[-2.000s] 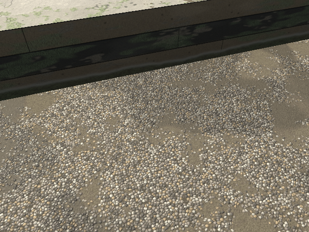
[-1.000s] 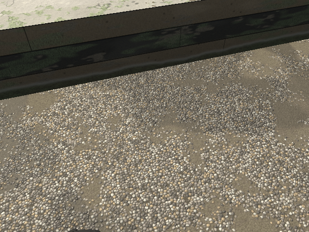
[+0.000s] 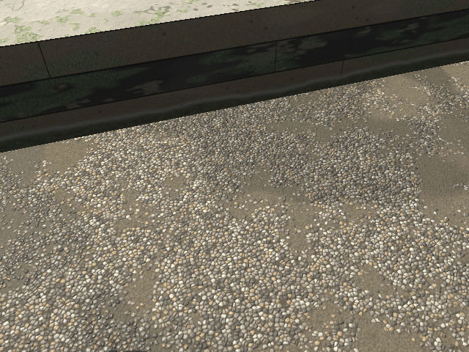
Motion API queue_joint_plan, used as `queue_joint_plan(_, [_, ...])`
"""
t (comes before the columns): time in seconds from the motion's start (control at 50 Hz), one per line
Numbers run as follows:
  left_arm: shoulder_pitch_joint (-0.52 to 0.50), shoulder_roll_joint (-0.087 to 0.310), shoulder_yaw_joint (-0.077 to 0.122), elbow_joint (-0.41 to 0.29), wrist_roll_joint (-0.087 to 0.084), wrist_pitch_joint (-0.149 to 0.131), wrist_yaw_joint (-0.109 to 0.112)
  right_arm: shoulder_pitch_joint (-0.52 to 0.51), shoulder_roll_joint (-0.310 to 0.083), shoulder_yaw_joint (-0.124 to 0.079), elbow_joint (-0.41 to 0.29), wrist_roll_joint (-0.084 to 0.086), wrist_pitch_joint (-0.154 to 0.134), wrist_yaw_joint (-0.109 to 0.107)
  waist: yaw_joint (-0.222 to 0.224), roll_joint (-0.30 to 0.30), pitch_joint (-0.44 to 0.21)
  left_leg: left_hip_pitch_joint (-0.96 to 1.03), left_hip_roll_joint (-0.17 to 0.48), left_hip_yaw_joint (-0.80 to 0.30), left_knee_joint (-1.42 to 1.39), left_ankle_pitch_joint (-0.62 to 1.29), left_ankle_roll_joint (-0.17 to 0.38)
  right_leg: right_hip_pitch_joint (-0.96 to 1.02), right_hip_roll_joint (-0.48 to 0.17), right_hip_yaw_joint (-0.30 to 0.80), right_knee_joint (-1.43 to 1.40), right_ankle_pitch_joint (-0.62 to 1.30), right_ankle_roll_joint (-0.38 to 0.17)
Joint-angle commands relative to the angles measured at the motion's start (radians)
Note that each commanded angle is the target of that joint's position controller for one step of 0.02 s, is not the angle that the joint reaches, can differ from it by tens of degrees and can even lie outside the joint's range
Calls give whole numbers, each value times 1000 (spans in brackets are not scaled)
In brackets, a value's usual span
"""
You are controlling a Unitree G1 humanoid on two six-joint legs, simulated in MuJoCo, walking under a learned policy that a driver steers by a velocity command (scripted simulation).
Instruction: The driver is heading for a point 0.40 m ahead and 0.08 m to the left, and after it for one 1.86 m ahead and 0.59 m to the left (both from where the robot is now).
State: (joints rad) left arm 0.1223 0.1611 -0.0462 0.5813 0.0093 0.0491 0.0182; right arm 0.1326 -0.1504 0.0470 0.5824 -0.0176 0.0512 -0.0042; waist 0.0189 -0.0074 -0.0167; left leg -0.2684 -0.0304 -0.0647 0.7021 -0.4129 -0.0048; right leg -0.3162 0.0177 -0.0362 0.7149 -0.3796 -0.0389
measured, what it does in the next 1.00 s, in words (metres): stands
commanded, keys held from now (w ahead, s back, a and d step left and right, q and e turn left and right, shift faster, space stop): w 1.00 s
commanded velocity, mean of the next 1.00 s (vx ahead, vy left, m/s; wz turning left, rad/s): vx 0.50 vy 0.00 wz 0.00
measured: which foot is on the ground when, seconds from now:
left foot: down 0.00-1.00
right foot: down 0.00-1.00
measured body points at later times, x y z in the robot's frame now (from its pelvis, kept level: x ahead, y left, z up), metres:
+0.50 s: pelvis +0.00 +0.00 +0.00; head -0.01 +0.00 +0.45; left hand +0.19 +0.21 -0.08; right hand +0.20 -0.19 -0.08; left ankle -0.02 +0.13 -0.72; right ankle +0.00 -0.09 -0.72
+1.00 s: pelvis +0.00 +0.00 +0.00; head -0.01 +0.00 +0.45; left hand +0.19 +0.21 -0.08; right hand +0.20 -0.19 -0.08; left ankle -0.02 +0.13 -0.72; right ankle +0.00 -0.09 -0.72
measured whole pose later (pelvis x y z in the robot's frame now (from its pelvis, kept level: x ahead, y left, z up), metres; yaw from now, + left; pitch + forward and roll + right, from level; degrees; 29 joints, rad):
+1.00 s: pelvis +0.00 +0.00 +0.00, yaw +0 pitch -1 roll +0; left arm 0.13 0.16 -0.05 0.58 0.01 0.05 0.02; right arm 0.14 -0.15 0.05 0.58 -0.02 0.05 0.00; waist 0.02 -0.01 -0.02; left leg -0.27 -0.03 -0.07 0.71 -0.42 -0.01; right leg -0.32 0.01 -0.04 0.72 -0.39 -0.04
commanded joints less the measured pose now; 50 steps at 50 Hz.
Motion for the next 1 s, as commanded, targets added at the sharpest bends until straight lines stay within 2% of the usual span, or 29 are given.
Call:
queue_joint_plan(0.02, [-91,80,20,-96,-9,-12,10,-68,-43,-13,-85,3,-23,0,-14,-20,-35,28,10,-18,-90,104,35,-31,-73,103,-190,71,-13])
queue_joint_plan(0.04, [-136,71,19,-114,-9,-13,-3,-120,-66,-15,-111,0,-15,0,3,-3,7,0,30,-38,-86,297,34,-49,-67,64,-125,276,-10])
queue_joint_plan(0.1, [-82,65,22,-94,13,-21,-7,-88,-82,-23,-104,-5,-12,-3,11,18,-83,37,49,-60,-84,354,43,-3,-56,39,-89,328,-4])
queue_joint_plan(0.12, [-28,64,19,-74,2,-21,6,-37,-60,-21,-77,2,-21,-4,-6,17,-151,76,26,-31,-89,141,39,31,-59,66,-140,129,-5])
queue_joint_plan(0.16, [-93,79,20,-96,-10,-11,11,-72,-42,-13,-86,4,-22,-1,-13,-19,-34,25,9,-17,-89,102,34,-32,-74,100,-189,73,-13])
queue_joint_plan(0.18, [-137,70,19,-114,-9,-12,-2,-121,-64,-15,-112,0,-14,0,3,-5,7,-1,29,-37,-84,295,33,-49,-68,62,-124,277,-10])
queue_joint_plan(0.24, [-28,66,19,-77,3,-19,6,-35,-62,-21,-77,1,-20,-3,-6,12,-139,71,23,-30,-86,139,38,20,-60,68,-145,122,-6])
queue_joint_plan(0.28, [-132,70,20,-111,-6,-16,-2,-118,-64,-15,-112,0,-15,-1,3,0,-3,-1,33,-44,-89,301,36,-40,-64,55,-115,281,-8])
queue_joint_plan(0.32, [-37,69,19,-81,1,-16,6,-45,-62,-21,-79,2,-19,-3,-6,10,-114,59,19,-28,-84,133,38,8,-64,71,-150,120,-8])
queue_joint_plan(0.34, [-118,68,19,-106,-1,-16,-4,-110,-66,-15,-113,-1,-12,-1,5,0,-12,3,34,-44,-85,313,36,-40,-61,48,-106,294,-5])
queue_joint_plan(0.36, [-44,67,18,-84,0,-17,8,-46,-58,-19,-78,1,-20,-3,-7,5,-116,58,21,-31,-87,125,38,10,-65,75,-155,109,-10])
queue_joint_plan(0.38, [-120,68,19,-107,-2,-17,-3,-113,-66,-15,-112,-1,-13,-1,5,1,-11,2,32,-43,-85,308,37,-36,-62,51,-107,294,-7])
queue_joint_plan(0.42, [-34,67,18,-79,1,-18,6,-44,-59,-20,-78,2,-19,-3,-6,8,-125,62,19,-27,-81,128,37,12,-65,72,-148,118,-9])
queue_joint_plan(0.46, [-87,80,19,-97,-9,-11,11,-66,-42,-13,-85,2,-22,0,-14,-25,-32,24,7,-16,-83,102,33,-41,-78,103,-193,62,-15])
queue_joint_plan(0.48, [-132,71,19,-114,-8,-14,-2,-117,-65,-15,-111,-2,-15,0,2,-6,5,0,28,-38,-81,298,33,-51,-68,61,-123,273,-11])
queue_joint_plan(0.54, [-79,65,22,-94,13,-22,-7,-87,-82,-23,-104,-5,-12,-3,11,20,-84,34,49,-62,-81,357,43,-4,-56,35,-84,326,-4])
queue_joint_plan(0.56, [-24,64,19,-75,2,-22,6,-37,-60,-20,-77,2,-21,-5,-5,21,-151,72,25,-33,-87,143,39,30,-59,60,-135,127,-5])
queue_joint_plan(0.6, [-88,78,20,-96,-10,-12,11,-72,-42,-13,-86,4,-22,-1,-13,-16,-35,21,8,-19,-87,103,35,-32,-75,94,-185,73,-12])
queue_joint_plan(0.62, [-134,69,19,-114,-9,-13,-2,-121,-64,-14,-112,0,-13,0,4,-4,6,-5,28,-39,-82,297,34,-49,-68,56,-120,277,-10])
queue_joint_plan(0.68, [-24,66,18,-77,3,-19,6,-35,-61,-21,-77,1,-20,-3,-6,12,-140,68,22,-31,-83,140,37,20,-62,63,-141,122,-6])
queue_joint_plan(0.72, [-129,70,20,-111,-6,-16,-2,-117,-63,-14,-112,0,-14,-1,3,0,-4,-4,31,-44,-86,302,36,-41,-65,51,-112,281,-8])
queue_joint_plan(0.78, [-28,66,18,-78,2,-18,7,-40,-59,-20,-79,2,-18,-3,-6,9,-133,62,19,-29,-81,133,36,15,-65,63,-143,123,-6])
queue_joint_plan(0.82, [-86,79,20,-96,-9,-12,11,-68,-42,-13,-86,3,-22,0,-14,-24,-36,23,6,-16,-82,101,33,-35,-79,97,-189,66,-14])
queue_joint_plan(0.84, [-132,70,19,-114,-9,-13,-2,-119,-64,-15,-111,-1,-14,0,2,-7,7,-5,25,-37,-78,294,32,-53,-71,58,-122,272,-11])
queue_joint_plan(0.88, [-81,63,20,-98,10,-19,-7,-90,-82,-22,-103,-5,-11,-1,12,17,-69,24,42,-57,-76,343,41,-14,-61,35,-86,317,-6])
queue_joint_plan(0.9, [-22,66,18,-77,3,-20,6,-35,-62,-21,-77,2,-20,-4,-5,16,-138,66,22,-33,-83,141,38,19,-62,60,-139,118,-6])
queue_joint_plan(0.94, [-127,69,20,-111,-5,-17,-2,-118,-63,-14,-112,0,-14,-1,4,2,-3,-6,32,-46,-86,304,37,-41,-65,48,-110,278,-7])
queue_joint_plan(0.98, [-31,67,18,-81,2,-17,7,-45,-61,-21,-79,3,-18,-3,-5,12,-115,53,18,-30,-80,135,38,8,-65,63,-145,119,-7])
queue_joint_plan(1.0, [-67,74,19,-90,-6,-13,10,-60,-45,-14,-85,3,-20,-1,-11,-12,-48,26,9,-21,-84,116,35,-28,-70,80,-171,83,-9])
